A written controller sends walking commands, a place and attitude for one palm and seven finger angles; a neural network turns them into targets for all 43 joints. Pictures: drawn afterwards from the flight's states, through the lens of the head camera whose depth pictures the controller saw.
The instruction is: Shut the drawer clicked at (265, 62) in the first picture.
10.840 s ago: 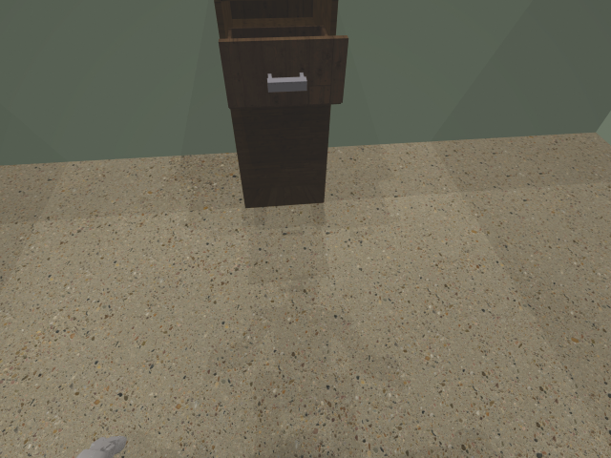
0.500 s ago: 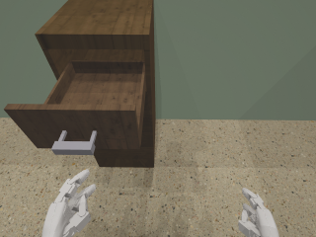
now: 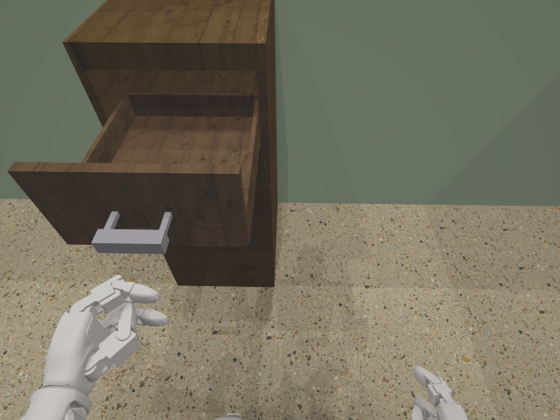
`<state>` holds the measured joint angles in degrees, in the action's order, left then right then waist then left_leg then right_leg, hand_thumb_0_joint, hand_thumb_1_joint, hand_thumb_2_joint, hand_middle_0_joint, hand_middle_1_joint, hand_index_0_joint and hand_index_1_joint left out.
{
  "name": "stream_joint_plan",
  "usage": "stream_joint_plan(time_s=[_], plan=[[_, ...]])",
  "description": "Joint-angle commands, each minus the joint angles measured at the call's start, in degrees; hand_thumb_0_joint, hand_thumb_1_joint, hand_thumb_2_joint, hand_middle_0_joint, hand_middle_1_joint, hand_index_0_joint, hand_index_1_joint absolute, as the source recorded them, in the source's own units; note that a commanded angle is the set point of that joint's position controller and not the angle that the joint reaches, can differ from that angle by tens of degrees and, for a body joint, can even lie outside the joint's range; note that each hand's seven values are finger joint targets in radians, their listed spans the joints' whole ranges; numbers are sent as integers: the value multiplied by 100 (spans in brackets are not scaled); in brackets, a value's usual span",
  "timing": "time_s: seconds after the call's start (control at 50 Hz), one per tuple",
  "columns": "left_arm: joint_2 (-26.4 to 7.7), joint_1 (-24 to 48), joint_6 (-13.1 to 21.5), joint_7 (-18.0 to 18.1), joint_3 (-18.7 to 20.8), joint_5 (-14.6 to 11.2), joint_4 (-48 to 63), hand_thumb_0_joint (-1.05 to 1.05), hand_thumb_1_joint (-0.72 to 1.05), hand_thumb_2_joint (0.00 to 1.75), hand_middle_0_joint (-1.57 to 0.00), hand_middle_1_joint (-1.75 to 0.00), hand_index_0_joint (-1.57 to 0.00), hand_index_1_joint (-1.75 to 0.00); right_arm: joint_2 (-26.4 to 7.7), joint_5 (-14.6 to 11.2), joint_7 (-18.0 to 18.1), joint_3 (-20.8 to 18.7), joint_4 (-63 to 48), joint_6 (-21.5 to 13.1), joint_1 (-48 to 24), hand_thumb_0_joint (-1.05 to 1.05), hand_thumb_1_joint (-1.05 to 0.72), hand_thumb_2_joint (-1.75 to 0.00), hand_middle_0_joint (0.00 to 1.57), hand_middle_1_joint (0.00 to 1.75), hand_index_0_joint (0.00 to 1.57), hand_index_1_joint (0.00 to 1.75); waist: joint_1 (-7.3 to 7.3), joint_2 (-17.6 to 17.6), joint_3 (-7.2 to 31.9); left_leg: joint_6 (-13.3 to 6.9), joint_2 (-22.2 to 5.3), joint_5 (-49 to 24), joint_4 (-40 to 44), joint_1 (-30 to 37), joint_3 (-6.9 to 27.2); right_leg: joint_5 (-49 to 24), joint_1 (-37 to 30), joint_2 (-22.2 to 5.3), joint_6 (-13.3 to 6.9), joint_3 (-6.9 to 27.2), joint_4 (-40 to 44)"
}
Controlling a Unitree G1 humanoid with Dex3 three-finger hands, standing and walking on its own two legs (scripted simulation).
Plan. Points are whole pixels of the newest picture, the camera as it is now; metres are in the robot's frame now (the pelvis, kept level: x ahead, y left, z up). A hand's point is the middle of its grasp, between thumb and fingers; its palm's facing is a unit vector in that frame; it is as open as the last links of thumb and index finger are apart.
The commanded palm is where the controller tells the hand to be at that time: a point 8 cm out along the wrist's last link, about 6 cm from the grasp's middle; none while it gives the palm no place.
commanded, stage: raise the hand and make a fist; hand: left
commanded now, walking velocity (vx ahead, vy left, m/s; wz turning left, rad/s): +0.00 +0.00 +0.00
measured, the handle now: (136, 229) +0.38 +0.24 +0.06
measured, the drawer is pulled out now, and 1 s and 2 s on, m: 0.29 0.29 0.29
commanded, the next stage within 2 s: bring the fist close to the handle in 1.10 s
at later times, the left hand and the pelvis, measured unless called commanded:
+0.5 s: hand (103, 335) +0.19 +0.19 +0.13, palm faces +0.01 -1.00 -0.05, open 3.1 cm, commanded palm +0.15 +0.25 +0.14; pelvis +0.03 +0.04 +0.01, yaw +1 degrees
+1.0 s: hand (92, 332) +0.19 +0.20 +0.14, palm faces +0.04 -0.99 -0.09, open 3.2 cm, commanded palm +0.14 +0.25 +0.16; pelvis +0.02 +0.02 +0.03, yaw +1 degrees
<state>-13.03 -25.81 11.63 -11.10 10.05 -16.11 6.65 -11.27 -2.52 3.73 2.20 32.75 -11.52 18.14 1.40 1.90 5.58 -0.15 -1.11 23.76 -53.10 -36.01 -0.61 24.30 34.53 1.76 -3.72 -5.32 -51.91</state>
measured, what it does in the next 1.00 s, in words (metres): stands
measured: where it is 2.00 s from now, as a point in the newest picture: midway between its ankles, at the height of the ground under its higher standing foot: outside the picture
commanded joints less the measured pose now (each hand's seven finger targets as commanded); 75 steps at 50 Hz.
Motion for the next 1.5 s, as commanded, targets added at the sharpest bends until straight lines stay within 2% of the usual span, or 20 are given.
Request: stream_joint_plan(time_s=[0.0, 0.06, 0.16, 0.24, 0.3, 0.42, 0.44, 0.52, 0.66, 0.74, 0.82, 0.96, 0.98, 1.06, 1.14, 1.24, 1.26, 1.34, 1.44, 1.48], plan=[[-724, -486, 766, 68, 467, 69, 1545, 0, 90, 90, -102, -119, -102, -119, -751, 51, -45, -401, -1112, -576, -961, 0, -90, -90, 20, 30, 20, 30, -331, -97, 552, -164, 143, -817, 742, 127, 173, -417, -768, -337, 380, 806, 1260], [-539, -358, 955, -235, 59, -12, 1837, 0, 90, 90, -108, -125, -108, -125, -863, 50, -59, -418, -1077, -788, -824, 0, -90, -90, 20, 30, 20, 30, -137, -142, 649, -204, 137, -952, 755, 425, 231, -688, -679, -273, 369, 668, 1235], [-486, -394, 970, -296, -71, -64, 2316, 0, 90, 90, -118, -136, -118, -136, -953, 22, -42, -430, -1031, -1017, -740, 0, -90, -90, 20, 30, 20, 30, -164, -26, 828, -213, 107, -1162, 952, 931, 363, -952, -640, -129, 269, 270, 1055], [-605, -645, 692, 58, 109, 153, 2459, 0, 90, 90, -126, -145, -126, -145, -893, 63, -87, -407, -1059, -910, -802, 0, -90, -90, 20, 30, 20, 30, -301, 77, 739, -164, 73, -1377, 1128, 1070, 415, -1155, -732, -95, 229, 82, 950], [-271, -932, 423, 140, -234, 246, 2846, 0, 90, 90, -132, -151, -132, -151, -801, 44, -161, -351, -1202, -806, -842, 0, -90, -90, 20, 30, 20, 30, -363, 409, 692, -68, 9, -1908, 1236, 1328, 447, -1436, -797, -111, 215, -24, 895], [-146, -1063, -181, 57, -526, 307, 3269, 0, 90, 90, -140, -160, -140, -160, -774, 23, -213, -266, -1347, -623, -933, 0, -90, -90, 20, 30, 20, 30, -339, 70, 438, -22, -68, -2068, 1381, 1461, 511, -1557, -888, -75, 258, -80, 1042], [-263, -924, -257, 60, -441, 321, 3249, 0, 90, 90, -140, -160, -140, -160, -798, 31, -205, -241, -1309, -587, -996, 0, -90, -90, 20, 30, 20, 30, -306, -82, 298, -43, -60, -1947, 1403, 1406, 521, -1550, -935, -56, 246, -69, 1088], [-237, -952, -386, 109, -467, 325, 3679, 0, 90, 90, -140, -160, -140, -160, -753, 3, -185, -168, -1410, -553, -1037, 0, -90, -90, 20, 30, 20, 30, -355, 146, 301, 0, -55, -1524, 1575, 1508, 535, -1209, -940, -72, 238, -79, 1187], [-486, -395, -430, 244, -186, 249, 3742, 0, 90, 90, -140, -160, -140, -160, -764, -37, -81, -74, -1305, -616, -1080, 0, -90, -90, 20, 30, 20, 30, -297, 136, 77, -73, -42, -629, 1811, 1476, 589, -539, -989, -74, 233, -4, 1529], [-536, -485, -585, 107, 33, 109, 3064, 0, 90, 90, -140, -160, -140, -160, -802, -88, 5, -72, -1187, -698, -1178, 0, -90, -90, 20, 30, 20, 30, -349, -134, -90, -113, 6, -468, 1865, 1356, 528, -359, -1126, -83, 234, 85, 1783], [-552, -417, -646, -27, 85, -5, 3070, 0, 90, 90, -140, -160, -140, -160, -804, -107, 38, -74, -1165, -853, -1176, 0, -90, -90, 20, 30, 20, 30, -396, -44, 36, -120, 48, -650, 1897, 1446, 442, -482, -1309, -130, 245, 137, 1892], [-881, -522, -332, 40, 642, -102, 2988, 0, 90, 90, -140, -160, -140, -160, -782, -91, 32, -144, -983, -1049, -1127, 0, -90, -90, 20, 30, 20, 30, -459, 20, 50, -124, 88, -925, 1807, 1480, 284, -639, -1471, -147, 238, 302, 2075], [-789, -472, -255, 11, 535, -128, 3070, 0, 90, 90, -140, -160, -140, -160, -794, -97, 24, -142, -988, -1095, -1130, 0, -90, -90, 20, 30, 20, 30, -429, 216, 42, -125, 103, -960, 1793, 1536, 267, -711, -1455, -156, 238, 315, 2066], [-713, -580, -144, -98, 459, -172, 2820, 0, 90, 90, -140, -160, -140, -160, -826, -111, 16, -168, -894, -1225, -1118, 0, -90, -90, 20, 30, 20, 30, -396, 196, -85, -135, 117, -945, 1743, 1517, 228, -756, -1415, -183, 263, 404, 2169], [-889, -550, -153, -204, 619, -194, 2556, 0, 90, 90, -140, -160, -140, -160, -852, -125, 80, -205, -815, -1306, -1145, 0, -90, -90, 20, 30, 20, 30, -396, -349, -159, -158, 132, -917, 1666, 1415, 236, -609, -1463, -241, 325, 627, 2367], [-925, -321, -90, -286, 777, -218, 2250, 0, 90, 90, -140, -160, -140, -160, -841, -111, 131, -209, -696, -1310, -1139, 0, -90, -90, 20, 30, 20, 30, -393, -225, -163, -156, 155, -1015, 1620, 1457, 214, -746, -1441, -276, 360, 711, 2403], [-759, -310, -61, -329, 622, -235, 2143, 0, 90, 90, -140, -160, -140, -160, -839, -104, 130, -197, -699, -1293, -1082, 0, -90, -90, 20, 30, 20, 30, -345, -286, -224, -160, 166, -1047, 1625, 1455, 205, -872, -1406, -277, 379, 685, 2376], [-712, 23, 130, -414, 472, -233, 2092, 0, 90, 90, -140, -160, -140, -160, -888, -60, 110, -194, -658, -1325, -1086, 0, -90, -90, 20, 30, 20, 30, -278, -199, -59, -173, 192, -1087, 1543, 1464, 213, -1026, -1389, -293, 400, 695, 2290], [-884, 156, 332, -443, 637, -128, 1814, 0, 90, 90, -140, -160, -140, -160, -894, -21, 79, -242, -595, -1261, -1049, 0, -90, -90, 20, 30, 20, 30, -277, -125, 172, -173, 194, -1263, 1468, 1401, 210, -1313, -1453, -303, 385, 666, 2113], [-705, 261, 364, -458, 471, -135, 1694, 0, 90, 90, -140, -160, -140, -160, -891, -12, 64, -239, -627, -1225, -995, 0, -90, -90, 20, 30, 20, 30, -238, -115, 202, -170, 206, -1254, 1482, 1380, 208, -1300, -1386, -276, 368, 563, 2012]])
